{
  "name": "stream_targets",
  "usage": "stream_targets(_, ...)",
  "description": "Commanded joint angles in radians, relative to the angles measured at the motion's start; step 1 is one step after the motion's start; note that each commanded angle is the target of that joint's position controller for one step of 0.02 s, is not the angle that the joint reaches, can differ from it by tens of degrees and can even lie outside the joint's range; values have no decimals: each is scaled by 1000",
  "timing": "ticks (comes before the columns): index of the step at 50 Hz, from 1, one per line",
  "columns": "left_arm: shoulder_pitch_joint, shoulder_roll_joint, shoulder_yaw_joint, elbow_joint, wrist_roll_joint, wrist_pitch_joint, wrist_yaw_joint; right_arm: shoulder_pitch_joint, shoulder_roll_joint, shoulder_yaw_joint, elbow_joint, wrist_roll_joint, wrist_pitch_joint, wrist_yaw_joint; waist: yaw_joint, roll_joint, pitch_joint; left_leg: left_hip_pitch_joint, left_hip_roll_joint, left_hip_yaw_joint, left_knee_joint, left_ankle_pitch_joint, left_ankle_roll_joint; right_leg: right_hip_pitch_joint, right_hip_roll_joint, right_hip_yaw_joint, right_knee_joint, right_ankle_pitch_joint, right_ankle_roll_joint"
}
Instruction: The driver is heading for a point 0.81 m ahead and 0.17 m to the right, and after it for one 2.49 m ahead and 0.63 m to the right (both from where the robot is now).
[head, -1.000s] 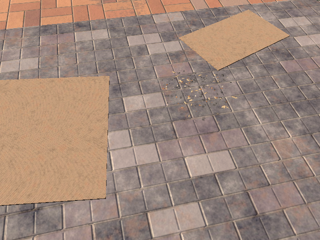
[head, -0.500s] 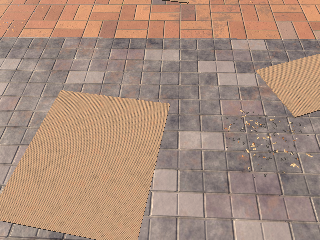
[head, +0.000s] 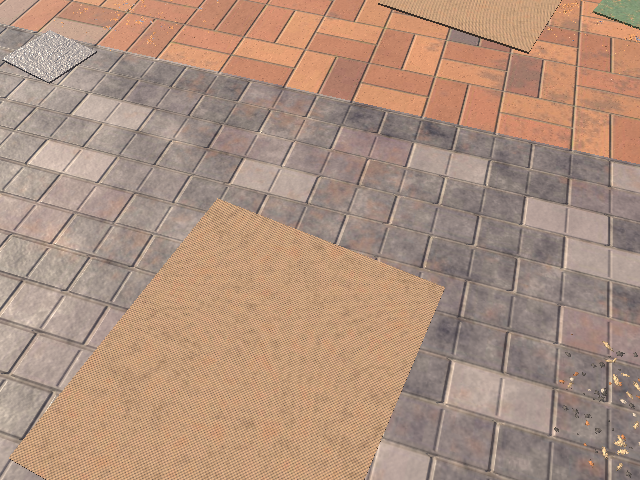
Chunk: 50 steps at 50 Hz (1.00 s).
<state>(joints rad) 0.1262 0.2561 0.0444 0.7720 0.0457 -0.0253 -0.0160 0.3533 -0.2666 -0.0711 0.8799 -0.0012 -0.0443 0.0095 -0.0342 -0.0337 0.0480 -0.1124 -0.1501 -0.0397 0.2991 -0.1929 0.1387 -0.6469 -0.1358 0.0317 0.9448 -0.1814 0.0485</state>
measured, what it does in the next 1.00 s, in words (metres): walks ahead, turning right: right foot, then left foot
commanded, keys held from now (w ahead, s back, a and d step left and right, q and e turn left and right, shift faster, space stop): w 0.22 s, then w+e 0.78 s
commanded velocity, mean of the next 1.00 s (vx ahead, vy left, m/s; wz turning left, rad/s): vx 0.50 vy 0.00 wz -0.23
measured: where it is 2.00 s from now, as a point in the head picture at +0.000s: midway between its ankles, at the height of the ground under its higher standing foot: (378, 360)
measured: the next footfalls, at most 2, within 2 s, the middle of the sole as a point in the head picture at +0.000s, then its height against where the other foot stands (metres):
right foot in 0.26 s outside the picture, level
left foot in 0.76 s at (289, 422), level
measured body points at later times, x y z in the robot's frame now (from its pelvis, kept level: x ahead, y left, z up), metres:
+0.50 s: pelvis +0.28 -0.06 +0.00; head +0.30 -0.07 +0.45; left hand +0.31 +0.21 -0.13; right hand +0.40 -0.32 -0.12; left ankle +0.32 +0.09 -0.68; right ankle +0.29 -0.13 -0.74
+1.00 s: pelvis +0.54 -0.03 +0.00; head +0.56 -0.02 +0.45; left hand +0.72 +0.20 -0.12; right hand +0.52 -0.32 -0.11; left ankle +0.55 +0.06 -0.74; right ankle +0.51 -0.16 -0.66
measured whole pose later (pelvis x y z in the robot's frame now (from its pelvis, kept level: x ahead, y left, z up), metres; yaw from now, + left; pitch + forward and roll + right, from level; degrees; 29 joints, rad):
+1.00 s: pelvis +0.54 -0.03 +0.00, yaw -19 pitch +1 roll +0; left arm 0.24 0.32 0.08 0.79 0.03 0.00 -0.05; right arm 0.30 -0.26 -0.03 0.80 -0.02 -0.09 -0.01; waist -0.01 -0.06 0.01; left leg -0.15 -0.01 0.12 0.33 -0.20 0.04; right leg -0.57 -0.02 0.03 1.09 -0.26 -0.04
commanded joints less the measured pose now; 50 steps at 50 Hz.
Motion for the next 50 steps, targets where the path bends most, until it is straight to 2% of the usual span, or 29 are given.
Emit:
stream_targets(1, -49, 61, 9, -64, -3, -3, -6, 55, -127, -24, -41, 2, -21, -3, -12, 84, -10, 36, 258, -194, -110, 360, 91, -29, 24, -42, -122, 132, -1)
stream_targets(6, -184, 59, -2, -109, -13, -16, -17, 136, -130, -15, -12, -10, -25, -15, -65, 92, 11, 167, 288, -193, -77, 445, 73, -42, 64, -64, -282, 183, -38)
stream_targets(8, -205, 67, -2, -125, -16, -23, -19, 144, -138, -13, -4, -16, -25, -22, -62, 102, 24, 201, 312, -203, -59, 492, 69, -14, 82, -66, -335, 149, -64)
stream_targets(10, -137, 83, 4, -112, -18, -30, -16, 106, -154, -14, -4, -19, -28, -28, -14, 113, 20, 192, 324, -188, -11, 625, 42, 111, 112, -71, -394, 82, -100)
stream_targets(11, -59, 99, 12, -87, -20, -34, -8, 89, -165, -15, -4, -21, -31, -28, 21, 120, -15, 183, 316, -174, 61, 769, 26, 225, 148, -83, -411, 37, -118)
stream_targets(12, 78, 117, 23, -41, -22, -39, 3, 71, -175, -16, -2, -24, -31, -25, 85, 102, -84, 181, 285, -133, 212, 859, 11, 374, 182, -106, -459, 31, -141)
stream_targets(13, 234, 149, 36, 2, -10, -48, 16, 65, -161, -11, -7, -21, -35, -22, 154, 71, -177, 73, 245, -91, 420, 738, -6, 597, 117, -45, -480, 42, -179)
stream_targets(14, 366, 245, 58, 14, 12, -50, 27, 115, -85, 9, -43, 5, -40, -16, 164, -89, -316, -178, 135, -20, 765, 356, -48, 857, -135, 332, -508, -87, -273)
stream_targets(15, 343, 263, 68, 39, -12, -35, 13, 175, -90, 3, -36, 3, -42, -11, 105, -252, -346, -400, 4, -12, 981, -296, -66, 920, -258, 731, -657, -29, -373)
stream_targets(16, 230, 194, 54, 17, -39, -27, 0, 119, -121, 2, -38, -32, -37, -13, 65, -97, -188, -493, 93, -55, 1032, -242, -58, 801, -219, 656, -669, -121, -366)
stream_targets(17, 162, 133, 40, 4, -44, -28, -6, 31, -115, 6, -54, -39, -40, -6, 62, -2, -90, -506, 140, -45, 992, -168, -62, 677, -177, 513, -682, -103, -351)
stream_targets(18, 137, 102, 30, 9, -35, -30, -6, -12, -96, 11, -70, -38, -42, 0, 43, 21, -33, -491, 176, -34, 921, -131, -67, 584, -121, 422, -711, -32, -322)
stream_targets(19, 146, 92, 25, 26, -36, -35, -3, -25, -90, 13, -84, -46, -35, 4, 24, 0, -14, -465, 198, -32, 861, -119, -81, 530, -81, 364, -725, 53, -303)
stream_targets(21, 174, 106, 28, 50, -40, -48, -1, -8, -70, 23, -84, -53, -16, 11, 4, -32, -37, -411, 205, -9, 801, -107, -112, 489, -37, 297, -741, 183, -301)
stream_targets(23, 204, 131, 38, 64, -47, -52, 2, -46, -65, 28, -102, -50, -7, 13, 5, -30, -37, -426, 213, 11, 733, -90, -141, 465, -20, 262, -761, 207, -316)
stream_targets(27, 261, 141, 47, 76, -49, -43, 4, -238, -54, 41, -169, -43, -3, 14, 53, -28, 8, -476, 221, 33, 510, 60, -186, 448, 16, 242, -793, 155, -298)
stream_targets(31, 325, 155, 57, 84, -42, -39, 6, -361, -52, 49, -212, -29, -9, 14, 103, -32, -9, -453, 192, 34, 365, 148, -194, 510, 22, 257, -736, 220, -273)
stream_targets(33, 336, 161, 60, 80, -35, -35, 10, -393, -59, 50, -230, -24, -16, 12, 110, -39, -18, -425, 175, 28, 318, 130, -188, 540, 11, 281, -687, 284, -262)
stream_targets(35, 309, 175, 66, 64, -30, -32, 16, -362, -80, 44, -232, -22, -25, 7, 83, -50, -30, -337, 161, 12, 257, 74, -170, 539, 0, 318, -633, 308, -236)
stream_targets(37, 260, 192, 72, 46, -32, -32, 17, -223, -107, 31, -194, -23, -39, -4, 11, -35, -72, -125, 133, 22, 160, 34, -142, 487, 28, 330, -513, 334, -202)
stream_targets(38, 259, 164, 65, 40, -40, -40, 11, -113, -153, 15, -169, -36, -54, -18, -37, 34, -144, 55, 200, -40, 111, 10, -109, 425, 96, 282, -335, 292, -175)
stream_targets(39, 264, 84, 44, -1, -63, -47, 7, 34, -241, -6, -168, -61, -56, -36, -91, 178, -297, 291, 455, -305, 59, -216, -46, 274, 177, 160, -50, 48, -139)
stream_targets(40, 345, 66, 38, -29, -64, -40, 8, 22, -297, -24, -160, -57, -36, -34, -28, 363, -319, 362, 605, -681, -55, -301, 41, 36, 272, 62, 122, -399, -130)
stream_targets(41, 337, 127, 46, 11, -35, -20, 16, -36, -199, -8, -169, -47, -24, -30, 2, 191, -194, 251, 578, -633, -45, -394, 47, -27, 175, 73, 227, -333, -138)
stream_targets(42, 279, 125, 47, 15, -25, -15, 5, -89, -120, 10, -182, -37, -25, -26, 5, 91, -98, 140, 522, -484, -60, -321, 28, -17, 144, 70, 224, -241, -133)
stream_targets(43, 248, 103, 44, 8, -25, -12, -5, -119, -90, 19, -180, -37, -28, -23, 19, 93, -57, 70, 474, -351, -85, -174, 9, 9, 116, 59, 196, -186, -122)
stream_targets(45, 230, 96, 44, 3, -7, 9, -22, -105, -79, 23, -160, -30, -42, -23, 34, 153, -35, 17, 412, -189, -106, 19, -12, 34, 91, 37, 181, -143, -100)
stream_targets(48, 165, 84, 39, -31, -10, 25, -39, -60, -94, 14, -133, -16, -63, -16, 39, 138, -45, 34, 414, -83, -122, 206, 4, -12, 82, 27, 186, -70, -82)
stream_targets(50, 104, 79, 35, -54, -8, 29, -47, -38, -99, 9, -119, -15, -65, -15, 33, 124, -33, 54, 417, -24, -137, 253, 14, -67, 71, 21, 160, -14, -71)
